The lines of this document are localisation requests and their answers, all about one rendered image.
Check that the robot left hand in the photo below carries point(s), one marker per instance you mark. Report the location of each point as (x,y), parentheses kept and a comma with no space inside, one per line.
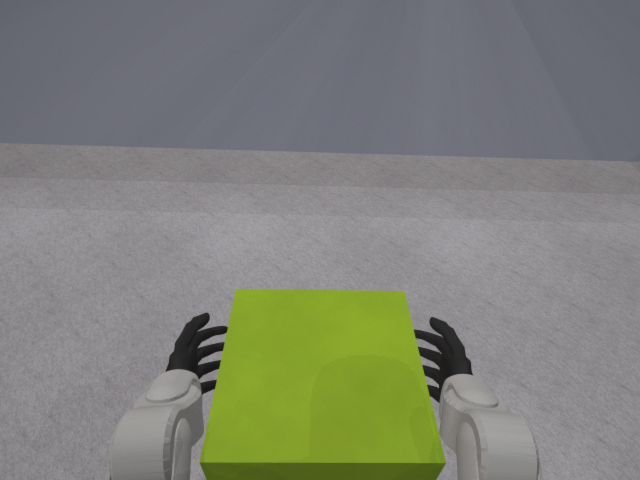
(186,354)

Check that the robot right hand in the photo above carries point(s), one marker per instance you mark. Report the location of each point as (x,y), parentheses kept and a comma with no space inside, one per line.
(453,359)

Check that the robot right forearm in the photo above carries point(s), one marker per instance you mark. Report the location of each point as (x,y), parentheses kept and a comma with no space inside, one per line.
(490,442)

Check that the robot left forearm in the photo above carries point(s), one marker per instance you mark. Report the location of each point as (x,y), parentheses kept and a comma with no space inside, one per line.
(153,441)

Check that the carton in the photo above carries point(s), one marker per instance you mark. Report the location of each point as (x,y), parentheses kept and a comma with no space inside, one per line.
(321,385)

